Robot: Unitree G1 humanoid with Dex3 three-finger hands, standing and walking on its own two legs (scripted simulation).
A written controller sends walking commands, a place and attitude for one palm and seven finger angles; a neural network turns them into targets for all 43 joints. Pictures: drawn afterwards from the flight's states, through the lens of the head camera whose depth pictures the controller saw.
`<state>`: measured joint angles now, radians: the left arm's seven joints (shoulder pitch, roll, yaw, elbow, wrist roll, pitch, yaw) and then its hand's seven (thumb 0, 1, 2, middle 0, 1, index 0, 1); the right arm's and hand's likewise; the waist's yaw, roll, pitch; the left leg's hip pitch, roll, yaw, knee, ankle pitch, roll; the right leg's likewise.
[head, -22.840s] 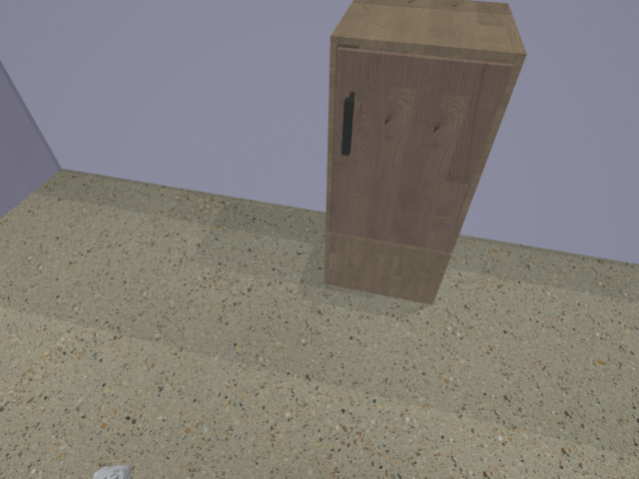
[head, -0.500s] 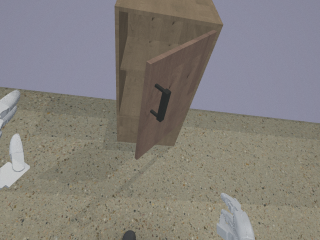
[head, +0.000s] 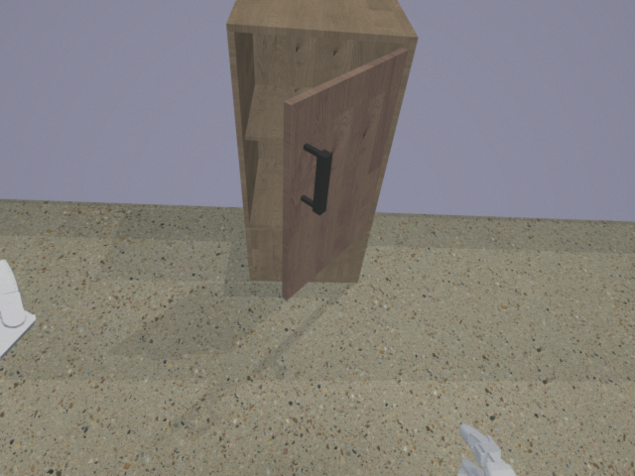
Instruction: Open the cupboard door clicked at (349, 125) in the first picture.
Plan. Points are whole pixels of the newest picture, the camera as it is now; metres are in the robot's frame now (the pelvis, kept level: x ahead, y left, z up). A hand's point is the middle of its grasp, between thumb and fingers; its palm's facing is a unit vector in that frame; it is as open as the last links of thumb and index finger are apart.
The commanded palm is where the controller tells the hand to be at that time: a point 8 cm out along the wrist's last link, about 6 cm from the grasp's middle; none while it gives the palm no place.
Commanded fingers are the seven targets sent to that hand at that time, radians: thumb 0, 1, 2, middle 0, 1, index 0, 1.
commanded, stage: stop stepping back and stand still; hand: left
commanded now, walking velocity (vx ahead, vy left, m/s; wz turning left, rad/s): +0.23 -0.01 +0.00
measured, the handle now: (314, 179) +0.67 +0.01 -0.02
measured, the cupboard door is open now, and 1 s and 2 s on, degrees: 48 48 48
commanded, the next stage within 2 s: let the arm hang, fingers relaxed in 0.22 s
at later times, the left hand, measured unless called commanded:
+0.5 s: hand (148, 475) +0.15 +0.21 -0.09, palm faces +0.11 -0.94 -0.31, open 7.4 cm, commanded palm none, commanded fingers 0.00 0.90 0.90 -0.20 -0.30 -0.20 -0.30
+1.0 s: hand out of the picture -0.03 +0.21 -0.16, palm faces +0.13 -0.96 -0.26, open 7.3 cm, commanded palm none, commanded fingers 0.00 0.90 0.90 -0.20 -0.30 -0.20 -0.30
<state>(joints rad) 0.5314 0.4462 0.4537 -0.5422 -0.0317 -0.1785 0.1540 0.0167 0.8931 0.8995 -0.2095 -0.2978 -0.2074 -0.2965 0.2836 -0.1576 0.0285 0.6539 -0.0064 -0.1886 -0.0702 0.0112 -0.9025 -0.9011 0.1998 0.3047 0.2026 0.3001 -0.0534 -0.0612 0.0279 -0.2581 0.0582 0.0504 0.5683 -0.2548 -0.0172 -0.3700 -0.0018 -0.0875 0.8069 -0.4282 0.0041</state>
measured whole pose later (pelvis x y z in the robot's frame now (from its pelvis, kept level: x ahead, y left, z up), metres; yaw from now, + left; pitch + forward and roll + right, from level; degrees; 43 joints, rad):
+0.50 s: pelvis -0.01 -0.01 -0.01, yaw +5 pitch +0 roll +3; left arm 0.27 0.22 0.08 0.42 0.04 0.05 0.00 0.00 0.91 0.90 -0.20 -0.30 -0.20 -0.29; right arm 0.21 -0.25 -0.01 0.76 -0.04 -0.03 -0.01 0.01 -0.91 -0.90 0.20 0.30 0.20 0.30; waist -0.04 0.00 -0.01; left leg -0.36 -0.03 0.00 0.65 -0.30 -0.01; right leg -0.41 -0.03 0.01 0.71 -0.27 -0.01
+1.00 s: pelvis -0.02 +0.00 +0.01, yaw +6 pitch -2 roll +0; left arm 0.27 0.21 0.04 1.08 0.02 0.03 0.02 0.00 0.92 0.90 -0.20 -0.30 -0.20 -0.29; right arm 0.32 -0.17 -0.02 1.09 -0.03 0.03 -0.02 0.00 -0.91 -0.90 0.20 0.30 0.20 0.30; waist -0.01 0.02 0.05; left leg -0.24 0.00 -0.02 0.46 -0.19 0.00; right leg -0.25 0.00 -0.02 0.44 -0.16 -0.01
